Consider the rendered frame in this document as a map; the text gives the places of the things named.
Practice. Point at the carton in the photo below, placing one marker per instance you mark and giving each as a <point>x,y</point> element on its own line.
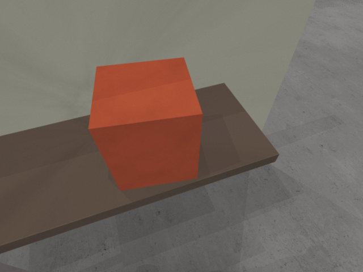
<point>146,122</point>

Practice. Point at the table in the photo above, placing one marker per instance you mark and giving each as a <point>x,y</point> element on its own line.
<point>53,178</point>

